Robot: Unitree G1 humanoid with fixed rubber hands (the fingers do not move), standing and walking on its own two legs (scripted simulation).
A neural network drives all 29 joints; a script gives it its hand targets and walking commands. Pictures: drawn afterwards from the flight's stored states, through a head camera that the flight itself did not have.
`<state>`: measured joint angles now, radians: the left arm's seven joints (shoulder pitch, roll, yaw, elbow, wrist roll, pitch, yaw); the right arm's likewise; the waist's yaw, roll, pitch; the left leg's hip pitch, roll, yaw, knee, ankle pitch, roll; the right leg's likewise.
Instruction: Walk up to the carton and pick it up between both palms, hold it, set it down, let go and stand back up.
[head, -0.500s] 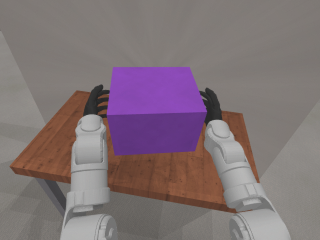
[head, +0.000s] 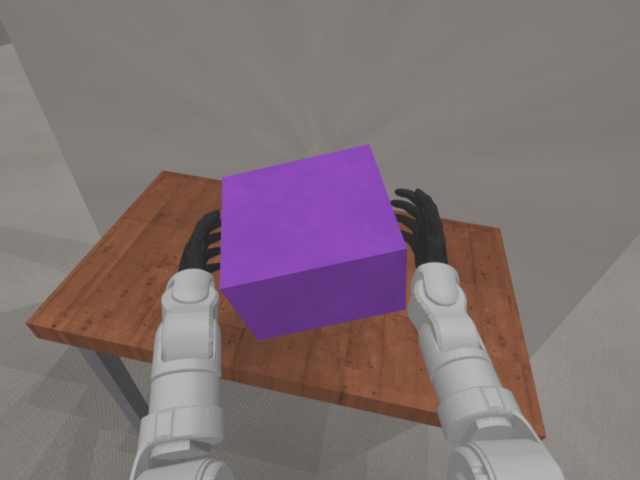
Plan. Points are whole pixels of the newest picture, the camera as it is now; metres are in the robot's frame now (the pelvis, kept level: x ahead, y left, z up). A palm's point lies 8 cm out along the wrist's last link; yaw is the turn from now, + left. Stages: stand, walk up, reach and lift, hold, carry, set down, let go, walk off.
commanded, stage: set down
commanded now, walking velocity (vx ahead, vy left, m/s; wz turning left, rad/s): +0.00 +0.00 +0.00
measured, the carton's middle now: (313, 242) +0.39 +0.01 +0.11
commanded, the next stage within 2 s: none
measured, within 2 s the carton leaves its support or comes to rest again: neither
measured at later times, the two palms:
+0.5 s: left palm (212, 277) +0.36 +0.15 +0.08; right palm (429, 269) +0.35 -0.15 +0.09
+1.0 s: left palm (216, 285) +0.37 +0.15 +0.04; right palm (419, 284) +0.36 -0.14 +0.06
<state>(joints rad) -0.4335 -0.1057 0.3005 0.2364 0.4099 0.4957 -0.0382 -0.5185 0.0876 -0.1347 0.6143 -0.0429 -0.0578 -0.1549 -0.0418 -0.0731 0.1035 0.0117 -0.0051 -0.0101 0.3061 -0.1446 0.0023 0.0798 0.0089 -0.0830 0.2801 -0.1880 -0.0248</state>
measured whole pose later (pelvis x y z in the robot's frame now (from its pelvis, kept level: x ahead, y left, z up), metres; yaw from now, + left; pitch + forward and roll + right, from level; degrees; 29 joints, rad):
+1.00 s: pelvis +0.01 +0.00 +0.00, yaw -3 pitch -1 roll +0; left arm -0.51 -0.13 0.39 0.67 0.37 0.08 0.04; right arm -0.52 0.10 -0.35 0.92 -0.18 -0.33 -0.16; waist 0.04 -0.06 0.04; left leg -0.13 0.02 0.05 0.30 -0.14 0.00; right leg -0.07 0.02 -0.05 0.24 -0.16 -0.03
